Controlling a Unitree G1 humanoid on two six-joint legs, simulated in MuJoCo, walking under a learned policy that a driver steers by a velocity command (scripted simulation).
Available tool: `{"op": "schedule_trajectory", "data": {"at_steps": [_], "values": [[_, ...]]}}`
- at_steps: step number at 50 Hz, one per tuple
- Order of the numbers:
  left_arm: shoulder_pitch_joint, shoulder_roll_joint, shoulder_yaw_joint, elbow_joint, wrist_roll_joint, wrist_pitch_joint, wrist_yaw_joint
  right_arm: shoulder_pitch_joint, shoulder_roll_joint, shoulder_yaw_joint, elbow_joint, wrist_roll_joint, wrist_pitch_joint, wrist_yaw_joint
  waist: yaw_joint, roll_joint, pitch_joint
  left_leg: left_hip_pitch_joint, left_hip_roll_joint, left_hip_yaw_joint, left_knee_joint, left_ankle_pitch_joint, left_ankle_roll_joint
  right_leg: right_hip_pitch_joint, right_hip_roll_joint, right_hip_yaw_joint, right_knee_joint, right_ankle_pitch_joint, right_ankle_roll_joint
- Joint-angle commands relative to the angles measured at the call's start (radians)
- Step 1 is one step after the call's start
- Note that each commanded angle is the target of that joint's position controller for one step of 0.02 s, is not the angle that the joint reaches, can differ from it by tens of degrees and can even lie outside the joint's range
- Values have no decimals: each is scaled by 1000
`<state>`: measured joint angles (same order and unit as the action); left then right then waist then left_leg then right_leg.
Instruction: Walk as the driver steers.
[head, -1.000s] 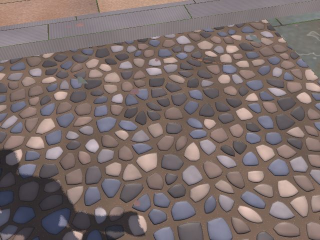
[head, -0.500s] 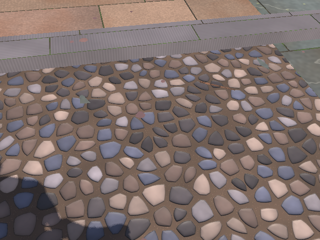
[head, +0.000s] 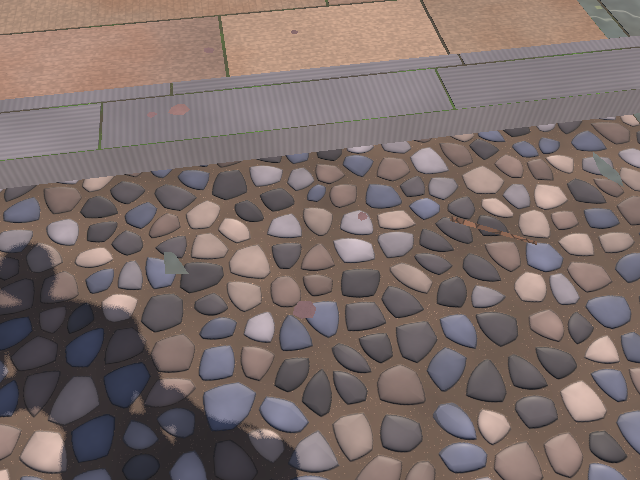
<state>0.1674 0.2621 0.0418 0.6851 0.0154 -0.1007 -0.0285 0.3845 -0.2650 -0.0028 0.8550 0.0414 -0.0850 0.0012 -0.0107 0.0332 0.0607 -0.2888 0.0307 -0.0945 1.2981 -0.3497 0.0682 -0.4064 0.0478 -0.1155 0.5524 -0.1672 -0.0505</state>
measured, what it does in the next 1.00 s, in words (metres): walks ahead, turning left: left foot, then right foot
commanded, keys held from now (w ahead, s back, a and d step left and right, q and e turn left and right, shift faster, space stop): q+shift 0.42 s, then shift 0.24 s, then e+shift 0.34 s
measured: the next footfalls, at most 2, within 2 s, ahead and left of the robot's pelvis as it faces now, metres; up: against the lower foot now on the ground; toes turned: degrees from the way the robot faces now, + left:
left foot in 0.30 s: +0.41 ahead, +0.12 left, +0.00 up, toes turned +11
right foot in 0.86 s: +0.48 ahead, -0.09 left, +0.00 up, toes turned +24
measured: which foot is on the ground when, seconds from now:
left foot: up 0.00-0.28, down 0.30-0.90, up 0.92-1.00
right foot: down 0.00-0.28, up 0.30-0.84, down 0.86-1.00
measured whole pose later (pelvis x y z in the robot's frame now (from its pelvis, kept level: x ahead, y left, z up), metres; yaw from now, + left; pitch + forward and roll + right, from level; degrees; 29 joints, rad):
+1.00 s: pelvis +0.40 +0.00 +0.02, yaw +16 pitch +1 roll +2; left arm 0.25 0.30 0.06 0.73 -0.01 -0.01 0.01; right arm 0.08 -0.29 -0.06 0.62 -0.01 0.03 -0.04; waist 0.05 0.02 0.05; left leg -0.44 -0.14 -0.11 0.97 -0.50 -0.03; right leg -0.28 0.03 0.13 0.52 -0.25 -0.01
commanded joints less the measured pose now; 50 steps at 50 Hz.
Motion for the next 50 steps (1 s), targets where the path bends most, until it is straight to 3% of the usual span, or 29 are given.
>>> {"op": "schedule_trajectory", "data": {"at_steps": [1, 3, 5, 7, 9, 12, 14, 15, 16, 17, 18, 19, 20, 22, 25, 27, 29, 33, 36, 37, 39, 41, 43, 44, 45, 46, 47, 48, 50], "values": [[68, 49, 23, 6, 22, -29, 0, 1, -93, -43, -90, 7, 13, -5, -10, -68, -78, -243, 109, -43, 17, 24, -35, 248, -312, 272, -307, 417, -155], [-36, 56, 24, 13, -2, -40, -1, 28, -54, -44, -90, 0, 57, -14, -62, -120, -4, -221, 109, 0, -59, 23, -70, 102, -291, 125, -356, 568, -140], [-100, 90, 33, 12, -1, -46, 14, -35, -49, -44, -140, -20, 62, -14, -78, -129, 43, -215, 96, 50, -230, 161, -90, 8, -240, -7, -387, 605, -125], [-93, 117, 40, 17, -9, -38, 36, -83, -50, -44, -148, -37, 49, 8, -48, -100, 6, -134, 61, 115, -472, 423, -86, 34, -175, -103, -352, 528, -105], [-43, 157, 49, 30, -29, -24, 57, -132, -59, -51, -172, -38, 44, 41, -15, -85, -51, -110, 32, 137, -605, 557, -71, 169, -203, -103, -303, 536, -88], [-65, 202, 67, 18, -53, 17, 72, -79, -140, -90, -190, -39, 62, 68, -59, -99, -106, -75, -17, 171, -646, 449, -22, 332, -257, -99, -130, 680, -52], [-93, 199, 70, -5, -59, 53, 71, 113, -225, -138, -158, -32, 71, 61, -156, -66, -179, 131, -87, 188, -676, 365, 38, 295, -240, -97, 195, 701, -11], [-77, 149, 53, -7, -49, 58, 61, 146, -256, -154, -154, -26, 72, 37, -168, 46, -159, 240, -74, 97, -753, 528, 72, 176, -160, -81, 447, 339, 46], [32, 15, 19, -26, 12, 59, 38, 23, -320, -149, -194, -35, 61, 22, 3, 347, -105, 311, 61, -232, -745, 1011, 161, -91, 29, -12, 771, -502, 99], [196, 73, 14, -37, -11, 49, 24, -54, -352, -146, -285, -87, 38, 36, 64, 341, -374, 473, 275, -773, -937, 694, 394, -238, 116, 210, 992, -546, 115], [112, 177, 31, -33, -23, 39, 19, -117, -294, -142, -333, -66, 32, 47, 15, 124, -372, 446, 262, -765, -1010, 397, 350, -261, 55, 281, 967, -440, 79], [-2, 189, 37, -54, -20, 41, 26, -133, -247, -133, -332, -35, 34, 43, 1, -9, -269, 347, 213, -664, -1007, 232, 288, -284, 23, 281, 881, -343, 60], [-53, 164, 33, -54, -5, 50, 39, -156, -214, -123, -334, -16, 40, 34, 16, -91, -209, 238, 164, -579, -1005, 198, 233, -257, -8, 284, 790, -288, 59], [-76, 163, 37, -53, -3, 69, 44, -196, -192, -117, -351, -32, 57, 6, 42, -42, -180, 119, 107, -456, -996, 338, 184, -163, -32, 286, 654, -243, 65], [-65, 120, 31, -21, -1, 79, 48, -146, -190, -114, -342, -41, 71, -23, 17, -26, -210, 101, 89, -344, -941, 658, 177, -131, -23, 242, 576, -211, 110], [-72, 112, 29, -18, -9, 91, 55, -130, -192, -109, -335, -39, 85, -39, 5, -12, -231, 108, 91, -323, -925, 674, 173, -146, -27, 238, 574, -177, 141], [-85, 119, 32, -19, -17, 103, 65, -150, -177, -98, -341, -40, 100, -48, -2, 19, -216, 92, 80, -315, -929, 550, 158, -164, -37, 233, 566, -143, 159], [-112, 119, 33, -29, -17, 103, 74, -184, -146, -81, -347, -52, 117, -51, -17, 76, -165, 89, 60, -322, -932, 360, 137, -171, -63, 222, 465, -110, 169], [-70, 94, 18, -3, -17, 91, 61, -218, -61, -46, -333, -78, 114, -41, -19, 90, -186, 91, 77, -261, -915, 396, 129, -38, -116, 202, 295, -81, 156], [-67, 91, 15, 2, -21, 86, 54, -209, -61, -44, -318, -82, 109, -32, -32, 101, -176, 73, 86, -247, -921, 413, 137, 24, -112, 185, 245, -78, 148], [-77, 139, 26, -14, -35, 80, 44, -203, -128, -63, -297, -80, 108, -20, -44, 119, -130, 90, 117, -258, -910, 473, 163, 33, -85, 148, 195, -130, 130], [-53, 165, 34, -20, -44, 73, 32, -215, -155, -73, -288, -66, 116, -24, -27, 98, -119, 155, 140, -266, -868, 575, 166, 23, -68, 136, 103, -149, 106], [-8, 165, 35, -15, -37, 66, 21, -217, -159, -80, -276, -42, 118, -34, 6, 59, -120, 188, 114, -231, -812, 582, 115, 72, -65, 159, -87, 53, 66], [7, 217, 48, -21, -24, 64, 22, -207, -149, -84, -283, -46, 110, -40, -9, -32, -132, 146, 41, -167, -715, 468, 59, 124, -129, 280, -110, 305, 17], [24, 291, 71, -19, -30, 67, 27, -217, -132, -85, -307, -69, 102, -44, -34, -194, -125, 26, -98, -25, -579, 280, -16, 184, -248, 458, -127, 511, -81], [74, 291, 80, -14, -30, 75, 32, -301, -136, -89, -326, -80, 95, -48, 31, -275, -88, -166, -193, 55, -462, -62, -86, 260, -350, 634, -183, 590, -209], [150, 261, 76, -1, -13, 77, 40, -348, -126, -89, -340, -68, 90, -47, 81, -267, -124, -275, -193, -4, -278, -283, -106, 337, -385, 718, -215, 560, -262], [127, 250, 77, -5, -13, 77, 48, -332, -107, -91, -329, -52, 92, -43, 58, -201, -136, -306, -162, -42, -176, -267, -114, 364, -345, 666, -192, 520, -234], [45, 231, 81, -35, -43, 91, 64, -330, -93, -91, -315, -45, 99, -38, 27, -139, -131, -333, -125, -56, -205, -162, -132, 367, -265, 571, -161, 462, -159]]}}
